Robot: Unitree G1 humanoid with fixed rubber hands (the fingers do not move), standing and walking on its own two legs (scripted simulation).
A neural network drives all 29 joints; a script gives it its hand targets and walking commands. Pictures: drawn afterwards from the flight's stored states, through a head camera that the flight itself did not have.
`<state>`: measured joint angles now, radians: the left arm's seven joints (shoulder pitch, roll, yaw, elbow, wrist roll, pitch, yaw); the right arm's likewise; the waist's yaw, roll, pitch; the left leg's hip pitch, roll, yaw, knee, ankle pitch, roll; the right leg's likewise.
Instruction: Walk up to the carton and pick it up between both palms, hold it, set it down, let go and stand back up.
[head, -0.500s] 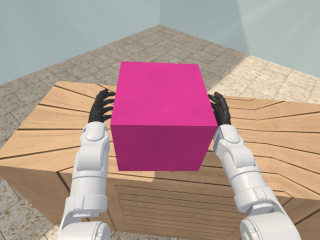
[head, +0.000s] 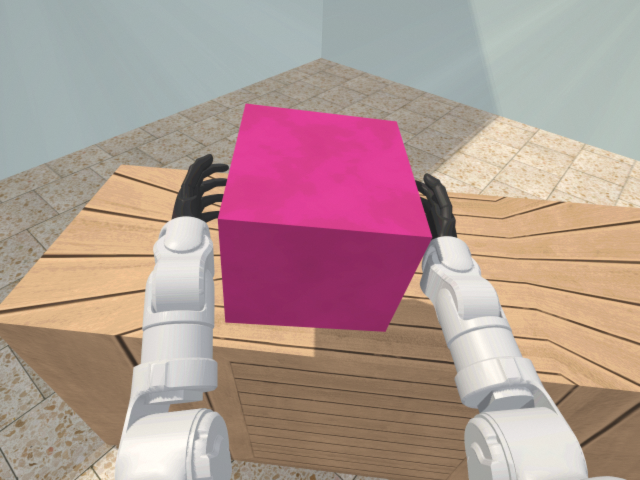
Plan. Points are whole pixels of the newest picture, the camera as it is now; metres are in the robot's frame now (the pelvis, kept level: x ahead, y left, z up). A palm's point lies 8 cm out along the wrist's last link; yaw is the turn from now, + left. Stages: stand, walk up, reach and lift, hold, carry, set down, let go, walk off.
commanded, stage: reach and lift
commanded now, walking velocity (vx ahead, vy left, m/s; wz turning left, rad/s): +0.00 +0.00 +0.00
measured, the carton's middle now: (315, 217) +0.41 -0.01 +0.13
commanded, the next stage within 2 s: hold in 0.68 s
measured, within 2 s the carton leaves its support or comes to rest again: neither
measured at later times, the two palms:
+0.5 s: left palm (181, 216) +0.38 +0.15 +0.18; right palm (428, 229) +0.36 -0.15 +0.15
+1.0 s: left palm (167, 211) +0.36 +0.16 +0.20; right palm (425, 220) +0.36 -0.14 +0.17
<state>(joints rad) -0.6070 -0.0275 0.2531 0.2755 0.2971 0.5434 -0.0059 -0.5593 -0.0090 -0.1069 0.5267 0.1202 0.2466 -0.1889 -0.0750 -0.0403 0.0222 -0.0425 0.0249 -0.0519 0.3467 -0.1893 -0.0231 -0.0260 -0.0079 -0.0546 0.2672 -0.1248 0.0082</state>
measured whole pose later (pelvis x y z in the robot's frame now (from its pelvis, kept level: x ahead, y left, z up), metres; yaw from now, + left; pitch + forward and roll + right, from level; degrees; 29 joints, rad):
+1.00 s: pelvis +0.00 +0.00 +0.00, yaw +1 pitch -9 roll -1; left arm -0.60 -0.02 0.27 0.13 0.32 0.68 -0.04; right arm -0.59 -0.01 -0.06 0.47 0.18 0.32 -0.22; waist -0.07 -0.04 0.04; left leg 0.00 0.03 -0.06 0.35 -0.20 -0.03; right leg 0.03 -0.01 -0.07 0.27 -0.14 0.01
